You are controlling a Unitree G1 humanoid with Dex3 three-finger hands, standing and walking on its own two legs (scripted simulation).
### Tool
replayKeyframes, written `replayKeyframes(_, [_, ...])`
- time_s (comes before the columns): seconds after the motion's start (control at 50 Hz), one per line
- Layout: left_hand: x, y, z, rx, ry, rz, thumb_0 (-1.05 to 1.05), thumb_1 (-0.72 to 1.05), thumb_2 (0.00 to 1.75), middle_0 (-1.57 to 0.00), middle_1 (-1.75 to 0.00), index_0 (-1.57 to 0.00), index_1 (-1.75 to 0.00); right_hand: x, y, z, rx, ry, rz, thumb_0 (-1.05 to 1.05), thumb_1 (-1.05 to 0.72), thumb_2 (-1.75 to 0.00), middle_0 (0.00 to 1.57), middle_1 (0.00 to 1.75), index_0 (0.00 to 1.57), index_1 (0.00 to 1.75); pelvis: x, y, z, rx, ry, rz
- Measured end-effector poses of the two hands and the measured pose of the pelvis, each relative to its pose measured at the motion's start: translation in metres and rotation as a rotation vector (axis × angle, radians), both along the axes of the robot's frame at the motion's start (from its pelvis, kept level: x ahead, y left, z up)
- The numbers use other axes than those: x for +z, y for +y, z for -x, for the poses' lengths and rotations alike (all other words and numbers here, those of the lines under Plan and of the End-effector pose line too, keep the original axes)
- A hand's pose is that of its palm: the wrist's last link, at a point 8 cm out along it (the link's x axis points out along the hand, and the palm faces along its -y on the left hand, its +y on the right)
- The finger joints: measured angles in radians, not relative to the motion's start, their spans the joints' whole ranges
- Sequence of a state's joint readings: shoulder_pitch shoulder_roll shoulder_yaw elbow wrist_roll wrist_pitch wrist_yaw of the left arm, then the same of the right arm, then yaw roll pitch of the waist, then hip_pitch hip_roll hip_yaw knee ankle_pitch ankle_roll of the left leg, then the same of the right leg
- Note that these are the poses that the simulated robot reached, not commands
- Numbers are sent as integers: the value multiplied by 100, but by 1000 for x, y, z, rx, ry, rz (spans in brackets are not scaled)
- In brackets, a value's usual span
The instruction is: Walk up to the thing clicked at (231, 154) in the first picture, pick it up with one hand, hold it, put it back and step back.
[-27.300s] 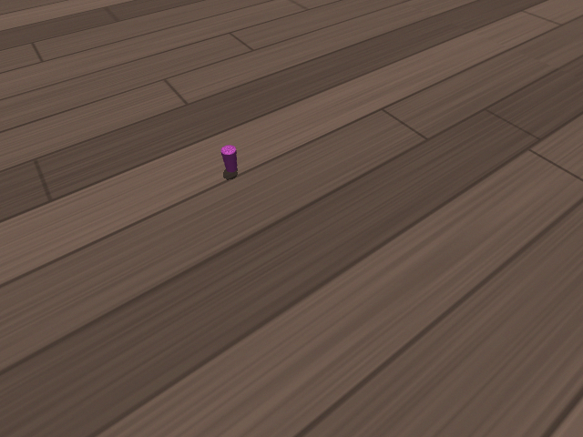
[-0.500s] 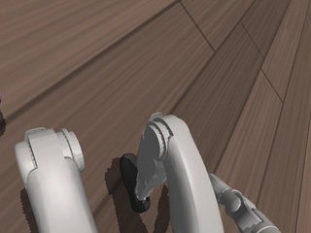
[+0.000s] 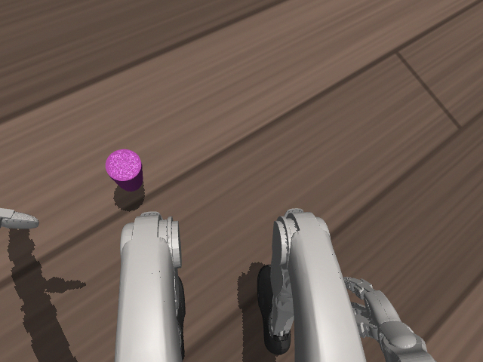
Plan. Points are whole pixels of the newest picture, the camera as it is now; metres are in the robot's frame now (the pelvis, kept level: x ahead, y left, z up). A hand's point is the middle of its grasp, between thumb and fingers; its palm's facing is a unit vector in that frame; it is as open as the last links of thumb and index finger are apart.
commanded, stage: home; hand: left
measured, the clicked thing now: (127, 173) +0.45 +0.25 -0.31
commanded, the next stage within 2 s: none
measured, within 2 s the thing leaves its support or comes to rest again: neither
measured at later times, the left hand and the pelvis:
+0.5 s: hand out of the picture +0.26 +0.26 +0.13, palm faces +0.24 -0.87 -0.42, open 17.4 cm; pelvis +0.05 -0.02 +0.23, yaw +7 degrees
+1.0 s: hand out of the picture +0.23 +0.20 +0.30, palm faces +0.26 -0.92 -0.31, open 17.5 cm; pelvis +0.09 -0.01 +0.34, yaw +9 degrees
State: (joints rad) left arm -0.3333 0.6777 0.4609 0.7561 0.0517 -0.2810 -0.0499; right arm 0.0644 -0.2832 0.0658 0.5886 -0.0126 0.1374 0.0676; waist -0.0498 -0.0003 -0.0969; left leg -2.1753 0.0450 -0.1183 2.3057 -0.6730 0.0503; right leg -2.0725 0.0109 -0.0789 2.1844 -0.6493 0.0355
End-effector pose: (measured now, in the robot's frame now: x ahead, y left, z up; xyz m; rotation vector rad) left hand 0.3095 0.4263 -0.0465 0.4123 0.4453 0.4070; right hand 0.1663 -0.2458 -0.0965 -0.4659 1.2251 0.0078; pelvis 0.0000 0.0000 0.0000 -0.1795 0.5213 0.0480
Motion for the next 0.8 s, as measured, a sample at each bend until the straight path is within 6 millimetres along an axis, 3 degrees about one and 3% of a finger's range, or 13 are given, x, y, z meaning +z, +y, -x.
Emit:
replayKeyframes(0.06, [15, -22, 21, -9, 86, 11, -1, -47, 10, -6, -7, -7, -7, 10, 3, -4, -38, -4, -44, 1, -90, -90, 20, 30, 21, 30, 21, -2, -1, 6, 19, -22])
replayKeyframes(0.14, [45, -53, 45, -7, 162, 32, -1, -49, 8, -6, -6, -7, -6, 40, 7, -17, -65, -44, -77, 1, -90, -90, 20, 30, 21, 30, 58, -9, -4, 15, 29, -52])
replayKeyframes(0.24, [95, -75, 60, 47, 208, 58, -1, -51, 7, -6, -6, -7, -6, 96, 6, -42, -66, -126, -75, 1, -90, -90, 20, 30, 21, 30, 111, -18, -14, 32, 26, -81])
replayKeyframes(0.44, [187, -113, 71, 113, 299, 121, -1, -54, 6, -6, -5, -6, -6, 209, -9, -84, -83, -312, -51, 1, -90, -90, 20, 30, 21, 30, 205, -25, -43, 58, -49, -115])
replayKeyframes(0.62, [259, -151, 82, 124, 330, 200, -1, -53, 6, -6, -6, -6, -6, 292, -7, -87, -113, -389, -38, 1, -90, -90, 20, 30, 21, 30, 275, -22, -67, 84, -158, -134])
replayKeyframes(0.8, [331, -173, 95, 106, 298, 228, -1, -53, 6, -6, -6, -6, -6, 348, 10, -89, -137, -479, -63, 1, -90, -90, 20, 30, 21, 30, 324, -13, -86, 103, -273, -149])
